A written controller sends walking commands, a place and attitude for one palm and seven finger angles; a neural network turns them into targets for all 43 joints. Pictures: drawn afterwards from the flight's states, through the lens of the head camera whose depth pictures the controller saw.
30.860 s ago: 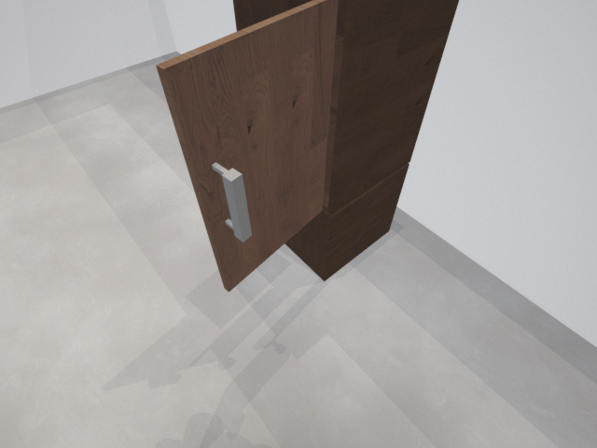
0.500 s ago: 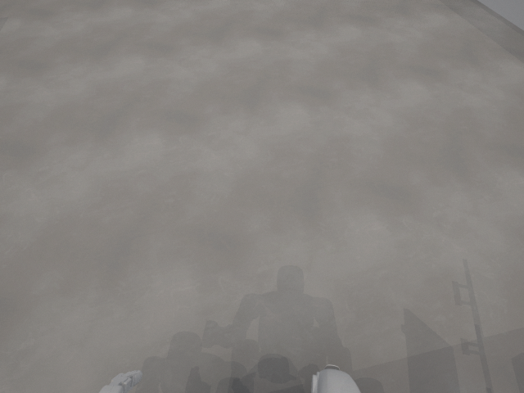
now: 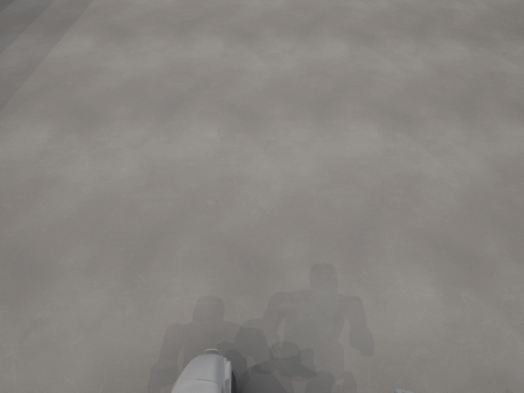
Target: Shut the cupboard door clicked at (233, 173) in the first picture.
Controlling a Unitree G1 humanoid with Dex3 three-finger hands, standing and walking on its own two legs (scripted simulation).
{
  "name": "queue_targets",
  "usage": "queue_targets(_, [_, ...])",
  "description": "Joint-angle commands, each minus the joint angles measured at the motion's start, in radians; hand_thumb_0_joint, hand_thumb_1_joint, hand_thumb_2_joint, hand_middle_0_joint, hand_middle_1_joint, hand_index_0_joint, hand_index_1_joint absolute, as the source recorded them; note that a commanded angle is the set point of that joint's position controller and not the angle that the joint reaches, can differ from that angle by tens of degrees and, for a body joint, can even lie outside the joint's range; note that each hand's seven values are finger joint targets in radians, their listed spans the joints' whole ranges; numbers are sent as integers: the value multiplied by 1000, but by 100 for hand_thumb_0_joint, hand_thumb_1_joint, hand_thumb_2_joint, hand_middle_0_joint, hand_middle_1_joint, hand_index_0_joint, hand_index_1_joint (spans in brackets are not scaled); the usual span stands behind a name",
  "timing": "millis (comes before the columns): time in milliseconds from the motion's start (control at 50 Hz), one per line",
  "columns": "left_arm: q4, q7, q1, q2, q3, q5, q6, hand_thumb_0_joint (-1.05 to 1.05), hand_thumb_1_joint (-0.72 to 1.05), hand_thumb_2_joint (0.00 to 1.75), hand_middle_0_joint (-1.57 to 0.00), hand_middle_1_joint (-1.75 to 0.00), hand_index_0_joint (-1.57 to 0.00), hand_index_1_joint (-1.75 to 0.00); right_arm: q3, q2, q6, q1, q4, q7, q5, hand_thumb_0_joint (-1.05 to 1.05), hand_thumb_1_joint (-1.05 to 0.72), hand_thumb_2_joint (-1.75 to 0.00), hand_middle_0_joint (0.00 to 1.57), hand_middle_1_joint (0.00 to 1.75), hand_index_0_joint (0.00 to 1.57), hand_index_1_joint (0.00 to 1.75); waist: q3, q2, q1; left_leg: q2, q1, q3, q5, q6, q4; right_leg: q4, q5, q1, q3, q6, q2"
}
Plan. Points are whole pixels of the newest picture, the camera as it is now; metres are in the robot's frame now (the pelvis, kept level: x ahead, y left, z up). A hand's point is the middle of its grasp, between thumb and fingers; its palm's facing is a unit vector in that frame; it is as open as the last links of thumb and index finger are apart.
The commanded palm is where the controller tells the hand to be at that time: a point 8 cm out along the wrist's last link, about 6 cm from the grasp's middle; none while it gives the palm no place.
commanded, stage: turn to face it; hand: left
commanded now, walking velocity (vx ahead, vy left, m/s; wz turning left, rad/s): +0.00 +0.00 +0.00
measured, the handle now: out of the picture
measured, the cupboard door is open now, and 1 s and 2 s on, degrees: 66 66 66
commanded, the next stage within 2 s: none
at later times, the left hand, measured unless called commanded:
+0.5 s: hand (143, 380) +0.15 +0.21 -0.17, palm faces -0.10 -0.98 -0.19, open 7.4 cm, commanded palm none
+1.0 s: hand (186, 305) +0.28 +0.16 -0.17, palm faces -0.41 -0.88 -0.22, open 7.4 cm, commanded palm none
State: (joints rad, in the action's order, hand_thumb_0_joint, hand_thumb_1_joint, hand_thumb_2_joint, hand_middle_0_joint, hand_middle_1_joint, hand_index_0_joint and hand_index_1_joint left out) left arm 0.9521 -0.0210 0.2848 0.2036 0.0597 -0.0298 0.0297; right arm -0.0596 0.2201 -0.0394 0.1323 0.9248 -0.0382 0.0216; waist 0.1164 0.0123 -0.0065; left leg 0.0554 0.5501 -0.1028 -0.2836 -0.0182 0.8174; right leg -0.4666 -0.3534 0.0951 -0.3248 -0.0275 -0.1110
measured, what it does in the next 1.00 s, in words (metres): walks ahead, turning right: left foot, then right foot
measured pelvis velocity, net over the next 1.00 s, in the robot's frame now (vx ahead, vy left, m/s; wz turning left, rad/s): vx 0.11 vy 0.02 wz -0.48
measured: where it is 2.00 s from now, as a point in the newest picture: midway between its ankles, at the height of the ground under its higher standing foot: outside the picture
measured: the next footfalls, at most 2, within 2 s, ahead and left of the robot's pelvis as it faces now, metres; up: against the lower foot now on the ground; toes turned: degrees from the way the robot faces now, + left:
left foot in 0.08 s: +0.15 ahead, +0.10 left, +0.00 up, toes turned +7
right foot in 0.62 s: +0.09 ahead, -0.11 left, +0.00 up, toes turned -21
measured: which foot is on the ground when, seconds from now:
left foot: up 0.00-0.06, down 0.08-0.62, up 0.64-0.98, down 1.00-1.00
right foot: down 0.00-0.06, up 0.08-0.60, down 0.62-1.00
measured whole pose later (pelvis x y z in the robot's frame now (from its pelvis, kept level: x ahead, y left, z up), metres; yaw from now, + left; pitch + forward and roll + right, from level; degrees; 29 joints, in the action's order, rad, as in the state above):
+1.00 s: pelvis +0.11 +0.02 -0.01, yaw -27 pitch +1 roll -1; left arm 0.89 0.00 0.18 0.23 0.07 -0.02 -0.06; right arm -0.03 0.21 -0.02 0.19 0.88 0.02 0.01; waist 0.06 0.02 0.00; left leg 0.05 0.32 -0.02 -0.28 -0.06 0.57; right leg -0.59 -0.31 0.30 0.10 0.00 0.05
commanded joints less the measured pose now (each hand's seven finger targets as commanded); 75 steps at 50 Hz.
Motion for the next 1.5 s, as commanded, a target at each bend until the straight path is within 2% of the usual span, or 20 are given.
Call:
queue_targets(0, [-84, -4, 17, 205, 51, 7, 12, 0, 90, 90, -20, -30, -20, -30, -2, 75, 28, 64, -90, -3, 6, 0, -90, -90, 20, 30, 20, 30, -170, 115, -39, -56, -230, -26, 71, 40, -205, -133, 827, -46, 73, 75, -257])
queue_targets(20, [-86, -5, 28, 187, 42, 10, 6, 0, 90, 90, -20, -30, -20, -30, -12, 127, 37, 169, -63, 1, 12, 0, -90, -90, 20, 30, 20, 30, -248, -14, -84, -3, -463, 37, 315, 56, -316, -333, 604, 74, 64, 35, -206])
queue_targets(40, [-101, -2, 91, 110, 23, 29, -4, 0, 90, 90, -20, -30, -20, -30, -35, 252, 49, 250, -53, 16, 20, 0, -90, -90, 20, 30, 20, 30, -348, -337, -91, 317, -695, 433, 841, 201, -327, -599, -175, 368, 79, -39, -18])
queue_targets(60, [-118, -16, 68, 107, 3, 22, -16, 0, 90, 90, -20, -30, -20, -30, -28, 290, 37, 277, -42, 32, 2, 0, -90, -90, 20, 30, 20, 30, -399, -255, -102, 408, -655, 453, 889, 277, -363, -717, -386, 353, 245, -11, 20])
queue_targets(120, [-53, -14, 40, 83, -7, 15, -40, 0, 90, 90, -20, -30, -20, -30, 8, 177, 48, 53, -89, 65, 3, 0, -90, -90, 20, 30, 20, 30, -200, -177, -26, 326, -388, 329, 385, 218, -482, -693, -200, 381, 347, -8, -8])
queue_targets(260, [-10, 17, 56, 66, 15, 4, -83, 0, 90, 90, -20, -30, -20, -30, 10, 142, 37, -1, -46, 72, 3, 0, -90, -90, 20, 30, 20, 30, -133, -90, 10, 298, -320, 134, 133, 173, -562, -523, -76, 329, 311, -10, 35])
queue_targets(540, [-97, 35, -12, 49, 44, 0, -73, 0, 90, 90, -20, -30, -20, -30, -37, 157, 30, 62, -18, 65, 5, 0, -90, -90, 20, 30, 20, 30, -160, -149, 21, 324, -391, -54, 299, 116, -349, -126, 93, 194, 211, 18, 79])
queue_targets(580, [-87, 25, 50, 157, 60, -10, -56, 0, 90, 90, -20, -30, -20, -30, -33, 106, 26, 59, -47, 56, -6, 0, -90, -90, 20, 30, 20, 30, -178, 113, 57, 174, -198, -159, 21, 5, -77, 96, 381, 13, 484, 106, -97])
queue_targets(600, [-78, 17, 74, 229, 67, -6, -45, 0, 90, 90, -20, -30, -20, -30, -17, 56, 21, 16, -89, 51, -8, 0, -90, -90, 20, 30, 20, 30, -139, 258, 85, 26, 14, -113, -351, -36, 145, 135, 671, -32, 694, 230, -263])
queue_targets(640, [-79, -6, 47, 226, 73, 1, -47, 0, 90, 90, -20, -30, -20, -30, -16, 75, 6, -10, -102, 68, -5, 0, -90, -90, 20, 30, 20, 30, -158, 232, 68, 24, 128, 78, -313, -40, 354, 110, 695, -54, 732, 279, -251])
queue_targets(720, [-126, -2, -88, 171, 51, 8, -45, 0, 90, 90, -20, -30, -20, -30, -14, 85, 7, 44, -71, 62, -3, 0, -90, -90, 20, 30, 20, 30, -166, 86, 10, 41, 35, 100, -123, -66, 301, 94, 585, 15, 550, 219, -137])
queue_targets(920, [-140, 14, -142, 217, 65, 6, -64, 0, 90, 90, -20, -30, -20, -30, -6, 88, 25, 119, -92, 69, -16, 0, -90, -90, 20, 30, 20, 30, -161, 145, -17, -27, -246, 74, -19, -57, -252, 3, 482, 130, 636, 165, -61])
queue_targets(940, [-151, 15, -160, 202, 62, 13, -68, 0, 90, 90, -20, -30, -20, -30, -8, 107, 35, 167, -76, 71, -13, 0, -90, -90, 20, 30, 20, 30, -180, 105, -38, -11, -368, 74, 82, -51, -391, -45, 418, 193, 607, 121, -21])
queue_targets(980, [-186, 29, -118, 113, 40, 24, -72, 0, 90, 90, -20, -30, -20, -30, -32, 262, 46, 198, -88, 78, 7, 0, -90, -90, 20, 30, 20, 30, -204, -322, -30, 379, -532, 440, 340, 128, -519, -385, -223, 454, 371, 11, 180])
queue_targets(1000, [-186, 31, -156, 143, 42, 12, -74, 0, 90, 90, -20, -30, -20, -30, -28, 254, 45, 207, -86, 81, 14, 0, -90, -90, 20, 30, 20, 30, -196, -273, -54, 426, -474, 460, 378, 191, -513, -577, -293, 449, 376, 2, 147])
queue_targets(1100, [-174, 61, -163, 110, 43, 14, -95, 0, 90, 90, -20, -30, -20, -30, -15, 197, 37, 76, -120, 79, 15, 0, -90, -90, 20, 30, 20, 30, -121, -192, 2, 289, -382, 151, 343, 147, -487, -608, -138, 406, 310, -24, 82])
queue_targets(1280, [-163, 62, -100, 121, 40, 9, -73, 0, 90, 90, -20, -30, -20, -30, -43, 230, 25, 85, -98, 60, 3, 0, -90, -90, 20, 30, 20, 30, -175, -173, 19, 273, -344, -8, 283, 66, -285, -31, 121, 96, 206, 14, 121])
queue_targets(1320, [-134, 40, -7, 287, 70, -5, -50, 0, 90, 90, -20, -30, -20, -30, -23, 116, 21, 54, -151, 49, -8, 0, -90, -90, 20, 30, 20, 30, -168, 257, 70, 65, 32, -112, -282, -57, 72, 145, 494, -155, 665, 156, -215])
queue_targets(1340, [-122, 30, 46, 321, 70, 10, -52, 0, 90, 90, -20, -30, -20, -30, -12, 129, 9, 1, -178, 58, -7, 0, -90, -90, 20, 30, 20, 30, -167, 216, 107, 39, 62, 19, -368, -56, 241, 135, 619, -69, 718, 245, -301])
queue_targets(1480, [-159, 14, -127, 229, 52, 5, -55, 0, 90, 90, -20, -30, -20, -30, -12, 113, 1, 37, -121, 56, -6, 0, -90, -90, 20, 30, 20, 30, -158, 125, 8, 20, -45, 71, -124, -74, 182, 107, 450, 82, 570, 211, -110])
